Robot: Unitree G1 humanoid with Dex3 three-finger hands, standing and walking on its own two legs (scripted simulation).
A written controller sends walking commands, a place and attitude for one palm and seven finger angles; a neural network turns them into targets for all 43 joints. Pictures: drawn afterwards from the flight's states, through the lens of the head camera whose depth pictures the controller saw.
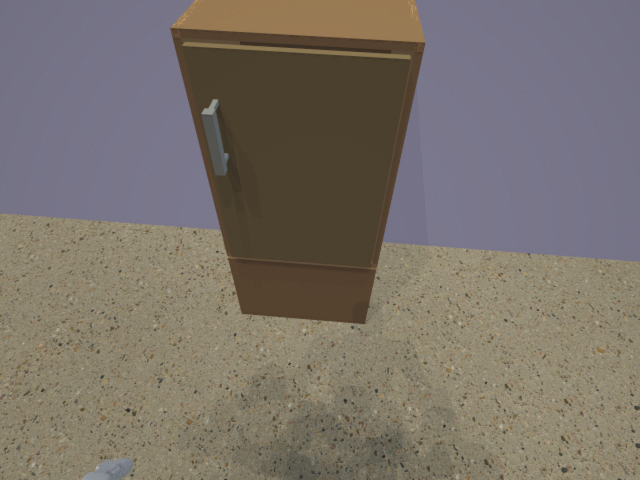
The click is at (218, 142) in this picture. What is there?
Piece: cupboard door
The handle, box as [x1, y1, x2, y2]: [201, 99, 228, 175]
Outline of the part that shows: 213,99 209,107 204,108 201,114 215,174 224,175 226,171 225,164 228,158 228,154 224,153 222,149 215,114 215,109 218,105 218,101 216,99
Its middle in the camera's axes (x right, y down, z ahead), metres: -0.21 -0.20 +0.79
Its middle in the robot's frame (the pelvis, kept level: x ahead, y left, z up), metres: +0.73 +0.25 +0.02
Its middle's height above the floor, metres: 0.79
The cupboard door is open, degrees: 0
